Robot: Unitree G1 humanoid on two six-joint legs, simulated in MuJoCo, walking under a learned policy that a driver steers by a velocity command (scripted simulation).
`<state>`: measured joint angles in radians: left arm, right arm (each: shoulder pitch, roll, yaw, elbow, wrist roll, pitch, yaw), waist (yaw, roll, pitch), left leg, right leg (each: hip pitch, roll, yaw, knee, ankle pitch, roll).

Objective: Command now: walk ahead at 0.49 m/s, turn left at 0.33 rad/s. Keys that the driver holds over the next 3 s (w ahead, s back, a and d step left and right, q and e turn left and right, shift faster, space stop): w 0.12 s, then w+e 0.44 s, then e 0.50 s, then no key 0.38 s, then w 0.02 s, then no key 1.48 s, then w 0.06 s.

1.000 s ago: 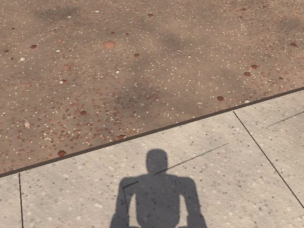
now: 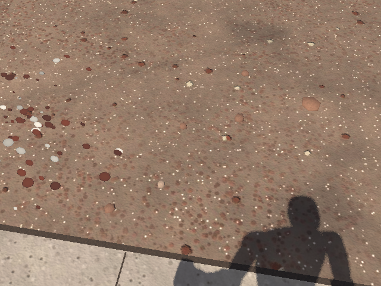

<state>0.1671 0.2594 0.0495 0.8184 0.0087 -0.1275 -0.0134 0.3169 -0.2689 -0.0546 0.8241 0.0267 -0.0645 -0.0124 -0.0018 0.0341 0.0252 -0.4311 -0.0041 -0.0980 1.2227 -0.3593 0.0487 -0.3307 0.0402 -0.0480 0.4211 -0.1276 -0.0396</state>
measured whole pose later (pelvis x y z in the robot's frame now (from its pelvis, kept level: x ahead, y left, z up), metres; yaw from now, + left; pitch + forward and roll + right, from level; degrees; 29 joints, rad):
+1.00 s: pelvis +0.43 +0.00 -0.01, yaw -23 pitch +3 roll +1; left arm 0.15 0.29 0.07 0.65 0.00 -0.01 -0.02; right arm 0.12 -0.30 -0.06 0.74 -0.01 -0.03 -0.04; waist 0.01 0.02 0.07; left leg -0.56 0.04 -0.06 1.20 -0.44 -0.05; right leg -0.46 0.09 0.02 0.49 -0.09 -0.09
